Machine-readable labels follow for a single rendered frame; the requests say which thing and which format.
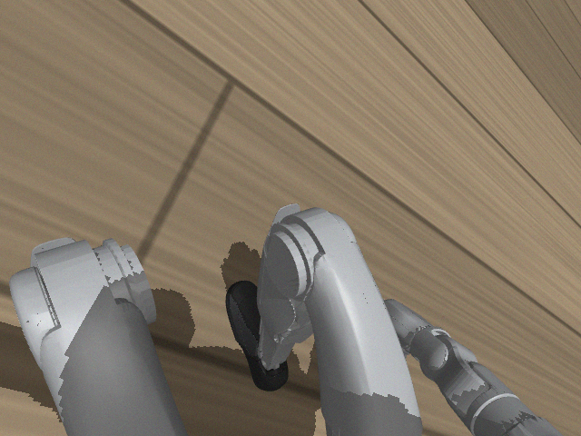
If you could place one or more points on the right robot foot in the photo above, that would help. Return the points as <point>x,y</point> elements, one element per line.
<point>244,317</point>

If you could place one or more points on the right robot hand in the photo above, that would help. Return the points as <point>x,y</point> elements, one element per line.
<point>407,323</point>

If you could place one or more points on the right robot arm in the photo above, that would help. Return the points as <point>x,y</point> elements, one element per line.
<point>479,398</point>

